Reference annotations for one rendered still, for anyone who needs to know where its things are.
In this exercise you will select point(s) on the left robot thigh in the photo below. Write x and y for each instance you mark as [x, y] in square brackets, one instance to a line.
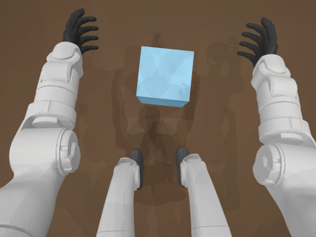
[117, 219]

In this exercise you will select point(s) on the right robot forearm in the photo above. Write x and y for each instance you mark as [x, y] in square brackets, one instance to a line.
[278, 104]

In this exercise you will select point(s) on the left robot forearm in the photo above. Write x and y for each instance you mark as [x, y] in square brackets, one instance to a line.
[57, 91]

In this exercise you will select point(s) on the left robot hand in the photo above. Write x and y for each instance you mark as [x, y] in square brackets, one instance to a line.
[74, 30]

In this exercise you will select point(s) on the right robot hand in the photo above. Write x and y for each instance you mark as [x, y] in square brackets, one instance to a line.
[267, 43]

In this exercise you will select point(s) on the robot left upper arm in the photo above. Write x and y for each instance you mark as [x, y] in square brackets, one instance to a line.
[40, 158]

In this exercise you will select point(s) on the robot left shin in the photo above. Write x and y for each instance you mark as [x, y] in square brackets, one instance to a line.
[123, 160]

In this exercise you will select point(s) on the robot right upper arm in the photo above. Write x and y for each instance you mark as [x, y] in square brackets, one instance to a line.
[289, 174]

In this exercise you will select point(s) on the carton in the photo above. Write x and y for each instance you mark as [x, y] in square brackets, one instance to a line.
[164, 76]

